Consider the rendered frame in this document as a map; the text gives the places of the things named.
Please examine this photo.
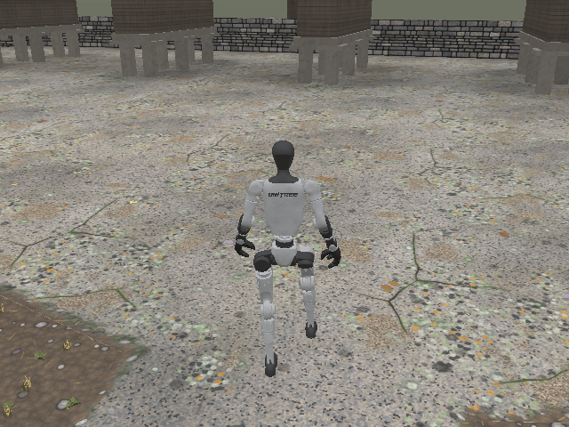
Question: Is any humanoid robot torso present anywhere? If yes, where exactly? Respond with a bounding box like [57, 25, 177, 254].
[263, 175, 305, 267]

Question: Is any robot left shin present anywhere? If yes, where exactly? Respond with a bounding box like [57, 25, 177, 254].
[260, 304, 275, 364]

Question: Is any left robot forearm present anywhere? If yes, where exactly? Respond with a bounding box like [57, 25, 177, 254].
[236, 214, 250, 245]

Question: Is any right robot hand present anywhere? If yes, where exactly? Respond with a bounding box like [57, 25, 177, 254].
[321, 247, 341, 269]

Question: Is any left robot upper arm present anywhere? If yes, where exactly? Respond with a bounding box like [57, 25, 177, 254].
[241, 179, 266, 228]

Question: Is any left robot hand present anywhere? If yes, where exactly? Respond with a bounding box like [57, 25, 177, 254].
[235, 240, 255, 257]

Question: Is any right robot upper arm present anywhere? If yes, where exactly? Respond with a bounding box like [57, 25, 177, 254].
[302, 179, 327, 229]

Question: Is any right robot forearm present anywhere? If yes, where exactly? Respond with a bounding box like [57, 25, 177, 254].
[319, 215, 339, 252]

